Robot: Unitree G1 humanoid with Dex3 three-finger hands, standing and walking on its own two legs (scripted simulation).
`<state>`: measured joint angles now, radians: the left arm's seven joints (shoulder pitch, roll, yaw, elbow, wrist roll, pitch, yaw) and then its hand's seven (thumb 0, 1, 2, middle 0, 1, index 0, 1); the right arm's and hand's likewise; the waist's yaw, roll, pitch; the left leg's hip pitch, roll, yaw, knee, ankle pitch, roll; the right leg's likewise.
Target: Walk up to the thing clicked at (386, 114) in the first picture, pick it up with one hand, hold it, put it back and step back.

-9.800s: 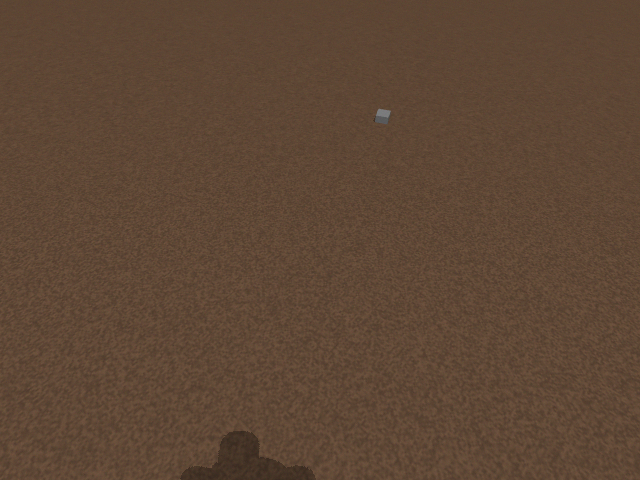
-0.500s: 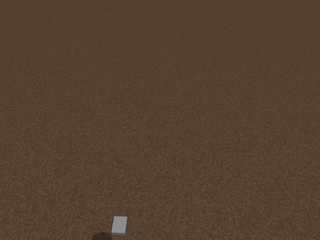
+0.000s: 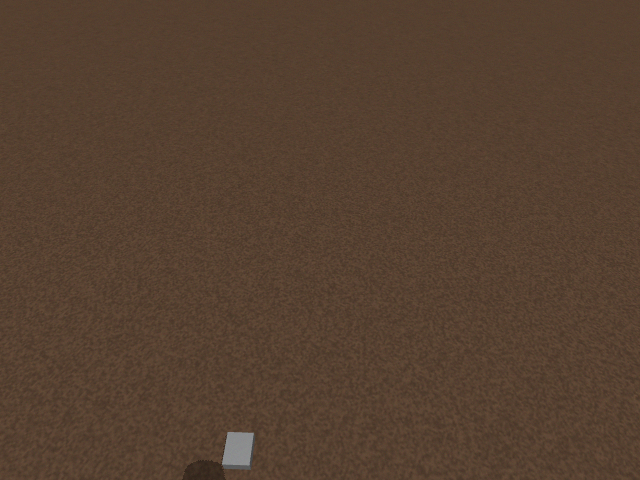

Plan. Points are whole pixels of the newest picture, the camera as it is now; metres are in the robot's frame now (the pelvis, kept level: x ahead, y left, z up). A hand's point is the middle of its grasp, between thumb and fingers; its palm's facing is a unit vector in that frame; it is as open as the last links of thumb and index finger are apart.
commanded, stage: stand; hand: left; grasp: from above
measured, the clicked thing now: (239, 450) +0.41 +0.21 -0.76
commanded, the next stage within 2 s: rise first in 0.76 s
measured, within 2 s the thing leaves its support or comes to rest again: neither
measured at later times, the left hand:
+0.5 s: hand out of the picture +0.07 +0.25 -0.16, palm faces -0.04 -0.94 -0.34, open 7.4 cm
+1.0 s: hand out of the picture +0.10 +0.24 -0.16, palm faces +0.02 -0.95 -0.33, open 8.0 cm
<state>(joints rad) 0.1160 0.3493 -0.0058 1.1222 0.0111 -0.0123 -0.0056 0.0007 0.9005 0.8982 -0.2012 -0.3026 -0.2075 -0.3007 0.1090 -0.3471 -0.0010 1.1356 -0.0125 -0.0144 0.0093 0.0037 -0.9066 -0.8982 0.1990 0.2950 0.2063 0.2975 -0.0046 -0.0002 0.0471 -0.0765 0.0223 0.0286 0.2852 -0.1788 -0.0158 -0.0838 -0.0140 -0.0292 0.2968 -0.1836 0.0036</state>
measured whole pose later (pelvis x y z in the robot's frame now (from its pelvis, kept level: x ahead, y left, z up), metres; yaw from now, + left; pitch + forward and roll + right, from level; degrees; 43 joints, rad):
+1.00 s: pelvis -0.02 +0.00 -0.01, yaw +1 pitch +2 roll +0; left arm 0.02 0.32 0.07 1.07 0.01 -0.03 0.00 0.00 0.75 0.94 -0.15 -0.45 -0.15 -0.45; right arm 0.19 -0.32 0.00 0.92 0.04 -0.04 -0.03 0.00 -0.90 -0.90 0.20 0.29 0.20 0.30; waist -0.01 0.01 0.07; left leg -0.25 0.02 0.01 0.43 -0.21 -0.01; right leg -0.24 -0.02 -0.04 0.42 -0.21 0.00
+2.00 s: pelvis -0.05 +0.01 -0.20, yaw +0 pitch +29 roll -2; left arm 0.08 0.40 0.08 0.55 0.52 0.00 0.05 -0.01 -0.52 0.97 -0.06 -1.04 -0.07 -1.04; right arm 0.10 -0.28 -0.05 0.57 0.00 -0.20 0.02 0.01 -0.85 -0.89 0.20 0.29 0.21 0.30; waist -0.03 0.00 -0.18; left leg -1.44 0.02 -0.02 1.59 -0.67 0.00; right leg -1.41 -0.04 -0.04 1.57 -0.66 0.01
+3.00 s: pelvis -0.11 +0.01 -0.43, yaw -4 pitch +34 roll -6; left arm -0.79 0.65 0.05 1.27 1.25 -0.30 0.34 -0.01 -0.47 0.96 -0.07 -0.99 -0.10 -0.96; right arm 0.11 -0.26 -0.03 0.75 -0.11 -0.05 0.12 0.00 -0.90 -0.90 0.20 0.29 0.21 0.30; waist -0.15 -0.01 -0.09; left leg -2.25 0.02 -0.08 2.32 -0.68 0.02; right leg -2.19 -0.03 -0.06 2.25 -0.66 0.01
